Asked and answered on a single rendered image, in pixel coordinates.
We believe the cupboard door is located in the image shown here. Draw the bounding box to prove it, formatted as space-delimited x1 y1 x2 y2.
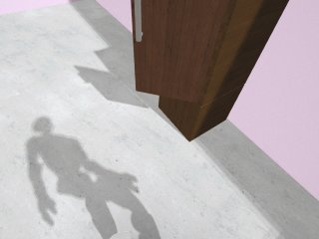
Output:
131 0 229 103

